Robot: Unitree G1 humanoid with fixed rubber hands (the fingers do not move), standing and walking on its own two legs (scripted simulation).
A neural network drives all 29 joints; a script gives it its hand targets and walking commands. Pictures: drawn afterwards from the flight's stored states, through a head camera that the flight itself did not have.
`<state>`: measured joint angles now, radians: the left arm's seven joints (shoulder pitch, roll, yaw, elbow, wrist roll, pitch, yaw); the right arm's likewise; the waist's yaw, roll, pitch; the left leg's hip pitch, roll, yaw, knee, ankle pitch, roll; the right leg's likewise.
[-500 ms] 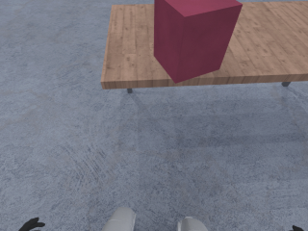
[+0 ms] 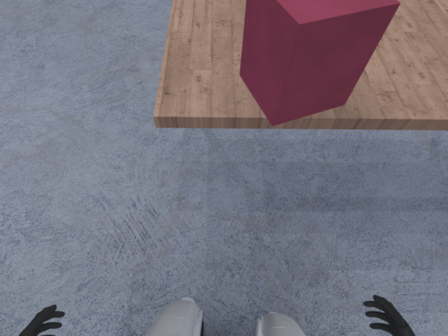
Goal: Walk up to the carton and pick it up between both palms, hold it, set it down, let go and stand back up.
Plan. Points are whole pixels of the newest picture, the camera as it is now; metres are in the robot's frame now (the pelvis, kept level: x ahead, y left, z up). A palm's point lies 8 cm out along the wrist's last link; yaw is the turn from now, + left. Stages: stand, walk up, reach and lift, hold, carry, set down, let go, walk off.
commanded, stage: walk up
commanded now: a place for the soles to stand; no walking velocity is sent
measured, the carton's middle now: (303, 46) +0.70 -0.13 +0.09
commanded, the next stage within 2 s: none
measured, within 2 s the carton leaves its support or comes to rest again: neither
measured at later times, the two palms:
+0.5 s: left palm out of the picture -0.01 +0.34 -0.08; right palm out of the picture +0.09 -0.31 -0.08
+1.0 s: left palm out of the picture +0.00 +0.33 -0.08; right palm out of the picture +0.07 -0.30 -0.06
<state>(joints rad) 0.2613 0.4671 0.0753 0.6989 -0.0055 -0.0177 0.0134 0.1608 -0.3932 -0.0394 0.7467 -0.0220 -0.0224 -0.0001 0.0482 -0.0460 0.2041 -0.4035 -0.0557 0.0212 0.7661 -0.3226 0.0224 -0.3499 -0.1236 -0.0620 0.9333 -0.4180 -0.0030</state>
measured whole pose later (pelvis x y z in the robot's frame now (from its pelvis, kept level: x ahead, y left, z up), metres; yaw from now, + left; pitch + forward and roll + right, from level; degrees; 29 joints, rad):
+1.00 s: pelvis -0.04 +0.01 +0.02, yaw +4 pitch -1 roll -1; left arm 0.23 0.42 0.04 0.92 0.02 -0.03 -0.01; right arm 0.17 -0.39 -0.03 0.93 -0.02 -0.03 0.02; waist 0.00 -0.02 0.03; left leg -0.37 -0.03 -0.07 0.59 -0.20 0.01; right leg -0.25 -0.04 0.02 0.59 -0.33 0.03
